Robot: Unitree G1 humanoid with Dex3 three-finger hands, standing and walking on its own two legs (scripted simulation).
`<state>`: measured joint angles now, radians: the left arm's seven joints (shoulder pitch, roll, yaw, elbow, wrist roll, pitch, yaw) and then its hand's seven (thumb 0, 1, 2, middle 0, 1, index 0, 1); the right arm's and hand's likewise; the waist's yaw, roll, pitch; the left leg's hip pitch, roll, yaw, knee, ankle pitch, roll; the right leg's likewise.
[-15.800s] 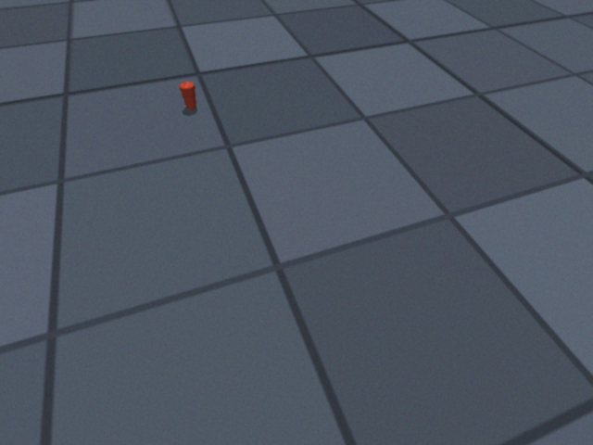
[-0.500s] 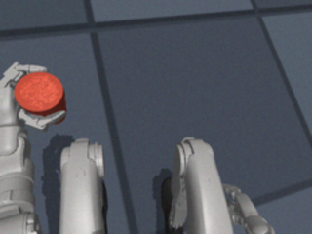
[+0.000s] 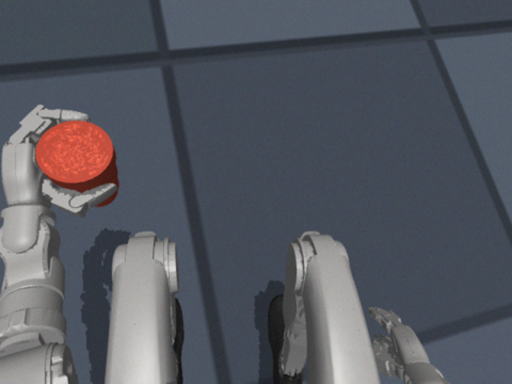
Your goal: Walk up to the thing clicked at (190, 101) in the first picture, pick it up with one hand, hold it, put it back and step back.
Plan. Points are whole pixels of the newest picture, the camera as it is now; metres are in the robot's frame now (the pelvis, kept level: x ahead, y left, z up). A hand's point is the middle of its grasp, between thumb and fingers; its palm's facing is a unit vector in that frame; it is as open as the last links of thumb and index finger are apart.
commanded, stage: settle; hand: left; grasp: from the side
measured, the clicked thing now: (89, 173) +0.41 +0.24 -0.07
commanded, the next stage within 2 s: lift in 0.14 s
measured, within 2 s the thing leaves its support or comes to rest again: neither
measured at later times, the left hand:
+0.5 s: hand (77, 158) +0.41 +0.24 -0.01, palm faces +0.13 -0.99 -0.06, open 11.3 cm
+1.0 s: hand (23, 125) +0.39 +0.23 +0.12, palm faces +0.15 -0.99 -0.07, open 11.3 cm
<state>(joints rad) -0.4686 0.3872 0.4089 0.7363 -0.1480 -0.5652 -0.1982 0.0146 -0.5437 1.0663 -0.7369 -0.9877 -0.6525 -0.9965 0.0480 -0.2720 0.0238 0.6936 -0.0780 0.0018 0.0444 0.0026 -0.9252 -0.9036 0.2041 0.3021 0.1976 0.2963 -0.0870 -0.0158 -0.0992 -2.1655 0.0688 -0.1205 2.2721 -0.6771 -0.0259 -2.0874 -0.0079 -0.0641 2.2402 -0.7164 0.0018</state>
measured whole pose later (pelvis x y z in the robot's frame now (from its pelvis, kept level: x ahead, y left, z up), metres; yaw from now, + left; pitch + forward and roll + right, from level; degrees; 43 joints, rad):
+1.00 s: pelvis +0.01 +0.00 +0.12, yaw +2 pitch +32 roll -4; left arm -0.27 0.30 0.29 0.37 -0.20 -0.35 -0.14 0.01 -0.55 1.07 -0.74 -0.98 -0.66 -0.99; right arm 0.10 -0.25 -0.02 0.64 0.01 -0.03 -0.02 0.01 -0.93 -0.90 0.20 0.30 0.20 0.30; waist -0.04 0.03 -0.17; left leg -1.81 0.07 -0.07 1.89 -0.65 -0.02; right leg -1.75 -0.01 -0.05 1.87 -0.68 0.00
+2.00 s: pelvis +0.07 +0.01 +0.33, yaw +5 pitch +14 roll -2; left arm -0.13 0.24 0.15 0.43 -0.17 -0.32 -0.09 0.01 -0.54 1.07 -0.73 -0.99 -0.65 -1.00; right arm 0.22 -0.21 0.02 0.66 0.01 -0.05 -0.06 0.01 -0.92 -0.90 0.20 0.30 0.20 0.30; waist -0.03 0.02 -0.07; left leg -0.85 0.06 -0.01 1.07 -0.47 -0.02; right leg -0.79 -0.02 -0.05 1.04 -0.49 0.01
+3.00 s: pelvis +0.08 +0.00 +0.36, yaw +5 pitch +7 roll -1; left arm -0.11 0.21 0.14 0.47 -0.17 -0.35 -0.10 0.01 -0.54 1.06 -0.73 -1.00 -0.65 -1.00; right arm 0.23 -0.22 0.01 0.67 0.00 0.00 -0.06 0.01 -0.93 -0.90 0.20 0.30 0.20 0.30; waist -0.03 0.01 -0.02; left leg -0.56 0.06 0.01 0.84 -0.40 -0.02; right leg -0.51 -0.02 -0.04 0.82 -0.42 0.01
